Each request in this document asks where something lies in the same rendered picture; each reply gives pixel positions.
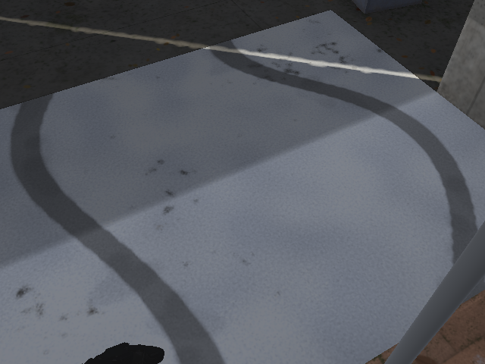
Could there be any robot left hand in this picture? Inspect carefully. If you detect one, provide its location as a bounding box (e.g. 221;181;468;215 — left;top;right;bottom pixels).
84;342;164;364

